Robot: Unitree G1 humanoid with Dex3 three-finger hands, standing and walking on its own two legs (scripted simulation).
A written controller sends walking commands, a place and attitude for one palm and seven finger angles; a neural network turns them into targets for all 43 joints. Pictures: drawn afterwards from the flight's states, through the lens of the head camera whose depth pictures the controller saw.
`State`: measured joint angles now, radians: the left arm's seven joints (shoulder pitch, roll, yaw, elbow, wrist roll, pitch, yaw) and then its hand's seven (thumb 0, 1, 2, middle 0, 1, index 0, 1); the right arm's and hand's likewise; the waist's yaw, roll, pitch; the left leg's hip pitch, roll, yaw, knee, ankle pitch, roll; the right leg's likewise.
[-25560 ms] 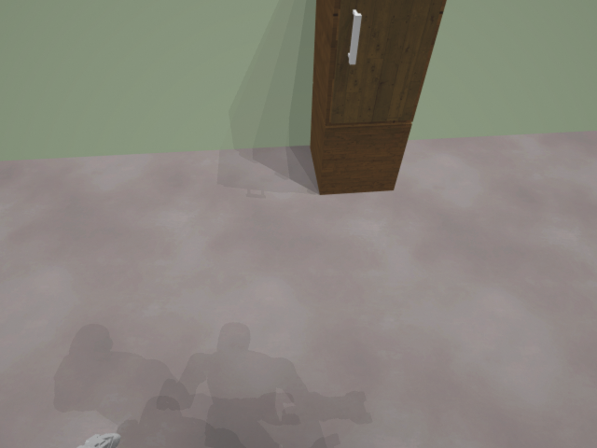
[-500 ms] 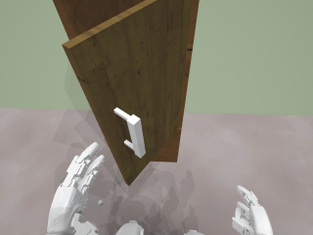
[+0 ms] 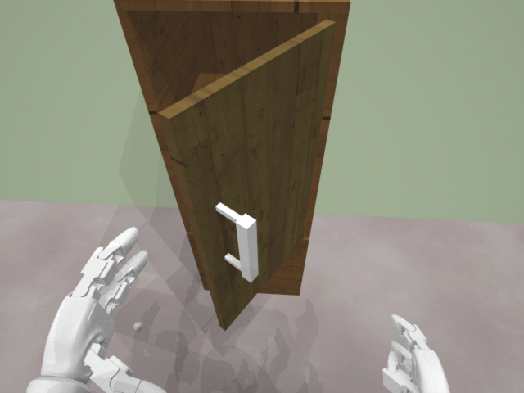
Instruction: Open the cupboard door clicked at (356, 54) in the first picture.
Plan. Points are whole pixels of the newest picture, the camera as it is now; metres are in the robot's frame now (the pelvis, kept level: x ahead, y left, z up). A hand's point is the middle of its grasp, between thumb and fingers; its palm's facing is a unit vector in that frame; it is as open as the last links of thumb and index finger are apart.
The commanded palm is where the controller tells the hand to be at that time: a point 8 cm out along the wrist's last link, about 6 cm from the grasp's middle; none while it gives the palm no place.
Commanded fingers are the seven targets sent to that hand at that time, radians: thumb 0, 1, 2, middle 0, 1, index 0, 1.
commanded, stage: draw the hand back to the body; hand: left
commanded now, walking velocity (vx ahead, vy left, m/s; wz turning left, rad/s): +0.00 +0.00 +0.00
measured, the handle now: (238, 244) +0.34 +0.07 +0.05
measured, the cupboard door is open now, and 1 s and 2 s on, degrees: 55 55 55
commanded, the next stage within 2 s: step back with the hand held close in 1.08 s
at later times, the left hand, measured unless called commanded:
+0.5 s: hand (56, 274) +0.20 +0.24 +0.18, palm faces +0.34 -0.85 -0.40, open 11.5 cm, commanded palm +0.16 +0.29 +0.19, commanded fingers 0.00 0.58 0.76 -0.19 -0.30 -0.19 -0.30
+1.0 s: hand (39, 251) +0.22 +0.25 +0.20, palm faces +0.41 -0.82 -0.40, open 7.5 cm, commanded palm +0.17 +0.29 +0.22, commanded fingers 0.00 0.90 0.90 -0.20 -0.30 -0.20 -0.30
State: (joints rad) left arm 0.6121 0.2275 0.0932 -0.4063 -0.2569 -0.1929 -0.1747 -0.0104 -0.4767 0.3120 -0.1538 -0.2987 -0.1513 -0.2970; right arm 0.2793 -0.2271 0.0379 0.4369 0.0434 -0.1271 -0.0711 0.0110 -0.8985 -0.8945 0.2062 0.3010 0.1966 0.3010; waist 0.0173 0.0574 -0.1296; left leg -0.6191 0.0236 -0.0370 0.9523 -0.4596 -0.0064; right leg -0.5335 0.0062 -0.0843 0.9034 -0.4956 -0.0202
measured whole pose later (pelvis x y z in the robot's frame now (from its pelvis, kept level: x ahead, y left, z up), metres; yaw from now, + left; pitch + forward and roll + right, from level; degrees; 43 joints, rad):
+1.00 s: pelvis +0.02 +0.00 +0.06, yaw -2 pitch -4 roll +0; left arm 0.48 0.33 0.32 -0.39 -0.06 -0.08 0.11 0.01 0.88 0.89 -0.21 -0.30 -0.21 -0.30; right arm 0.19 -0.23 0.02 0.65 -0.01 -0.08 -0.09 0.01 -0.90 -0.89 0.21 0.30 0.20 0.30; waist 0.06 0.06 0.02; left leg -0.09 0.02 0.01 0.39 -0.24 -0.01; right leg -0.02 0.01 -0.04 0.35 -0.26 -0.02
